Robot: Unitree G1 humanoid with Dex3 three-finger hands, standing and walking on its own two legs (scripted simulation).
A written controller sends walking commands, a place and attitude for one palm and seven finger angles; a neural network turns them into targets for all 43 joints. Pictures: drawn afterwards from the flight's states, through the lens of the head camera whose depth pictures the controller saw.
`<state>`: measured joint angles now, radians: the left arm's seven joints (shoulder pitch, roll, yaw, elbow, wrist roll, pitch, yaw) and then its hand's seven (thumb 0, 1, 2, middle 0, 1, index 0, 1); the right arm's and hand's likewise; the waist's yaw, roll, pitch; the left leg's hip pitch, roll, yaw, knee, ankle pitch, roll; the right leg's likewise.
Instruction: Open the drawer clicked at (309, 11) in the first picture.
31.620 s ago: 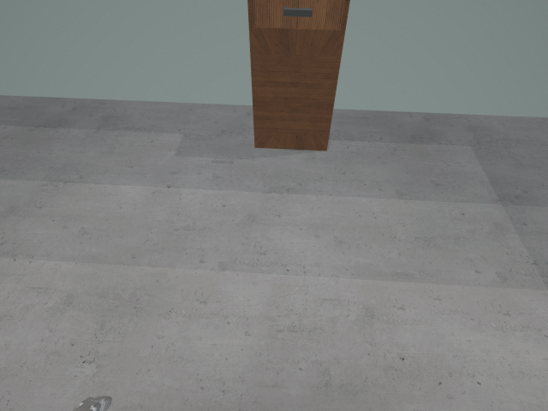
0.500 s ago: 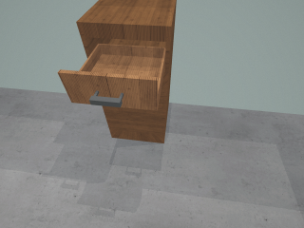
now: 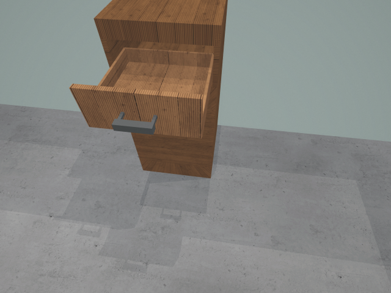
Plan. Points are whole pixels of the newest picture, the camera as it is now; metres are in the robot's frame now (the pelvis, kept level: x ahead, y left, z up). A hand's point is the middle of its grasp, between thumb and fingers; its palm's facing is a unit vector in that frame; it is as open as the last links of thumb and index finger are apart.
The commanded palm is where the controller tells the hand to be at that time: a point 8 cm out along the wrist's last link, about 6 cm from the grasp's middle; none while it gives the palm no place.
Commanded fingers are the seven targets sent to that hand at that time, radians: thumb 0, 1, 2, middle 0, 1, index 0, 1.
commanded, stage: look to check the result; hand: left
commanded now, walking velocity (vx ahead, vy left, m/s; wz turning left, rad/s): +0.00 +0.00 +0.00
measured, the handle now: (136, 121) +0.56 +0.21 -0.01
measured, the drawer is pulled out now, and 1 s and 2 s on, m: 0.28 0.28 0.28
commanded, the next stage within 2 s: stand and wait in 0.20 s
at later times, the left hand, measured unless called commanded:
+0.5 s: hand out of the picture +0.02 +0.17 -0.17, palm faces +0.04 -0.98 -0.22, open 7.4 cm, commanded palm none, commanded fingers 0.00 0.90 0.90 -0.20 -0.30 -0.20 -0.30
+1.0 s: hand out of the picture +0.04 +0.17 -0.17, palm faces +0.04 -0.97 -0.23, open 7.4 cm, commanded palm none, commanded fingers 0.00 0.90 0.90 -0.20 -0.30 -0.20 -0.30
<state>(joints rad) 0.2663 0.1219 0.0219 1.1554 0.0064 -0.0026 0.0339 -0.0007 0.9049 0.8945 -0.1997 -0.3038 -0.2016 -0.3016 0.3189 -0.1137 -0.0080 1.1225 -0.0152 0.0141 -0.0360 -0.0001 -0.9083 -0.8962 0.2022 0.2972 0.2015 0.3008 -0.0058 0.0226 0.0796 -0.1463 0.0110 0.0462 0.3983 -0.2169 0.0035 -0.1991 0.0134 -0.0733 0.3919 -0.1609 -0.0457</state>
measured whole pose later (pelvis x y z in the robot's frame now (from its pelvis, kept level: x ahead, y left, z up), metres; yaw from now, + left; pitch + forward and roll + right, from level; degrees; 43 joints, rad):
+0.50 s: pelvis +0.01 -0.01 +0.00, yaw +0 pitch -2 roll +0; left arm 0.24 0.13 0.02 1.15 0.01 -0.01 0.04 0.00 0.91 0.89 -0.20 -0.30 -0.20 -0.30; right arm 0.29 -0.13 -0.01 1.13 -0.01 0.01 -0.04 0.00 -0.91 -0.90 0.20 0.30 0.20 0.30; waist -0.01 0.03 0.08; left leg -0.12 0.02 0.04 0.38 -0.23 -0.01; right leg -0.18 0.02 -0.07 0.38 -0.18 -0.05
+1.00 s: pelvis +0.02 -0.01 +0.00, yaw +0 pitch -2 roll +0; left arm 0.22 0.15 0.02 1.15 0.01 -0.01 0.03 0.00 0.90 0.89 -0.20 -0.30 -0.20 -0.30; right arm 0.26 -0.15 -0.01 1.13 -0.02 0.01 -0.04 0.00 -0.91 -0.90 0.20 0.30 0.20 0.30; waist -0.01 0.03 0.08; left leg -0.10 0.03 0.04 0.36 -0.23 -0.02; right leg -0.16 0.03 -0.08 0.36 -0.18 -0.06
